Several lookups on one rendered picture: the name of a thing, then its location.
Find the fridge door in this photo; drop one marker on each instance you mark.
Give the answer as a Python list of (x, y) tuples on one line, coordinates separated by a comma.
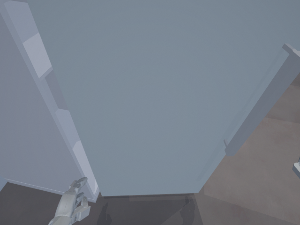
[(155, 86)]

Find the handle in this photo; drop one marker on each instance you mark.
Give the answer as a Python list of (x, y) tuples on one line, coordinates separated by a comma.
[(281, 81)]

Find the left robot forearm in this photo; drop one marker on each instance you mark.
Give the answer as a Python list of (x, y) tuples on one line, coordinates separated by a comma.
[(61, 220)]

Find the robot left hand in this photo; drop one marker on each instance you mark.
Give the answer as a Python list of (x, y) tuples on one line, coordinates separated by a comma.
[(70, 199)]

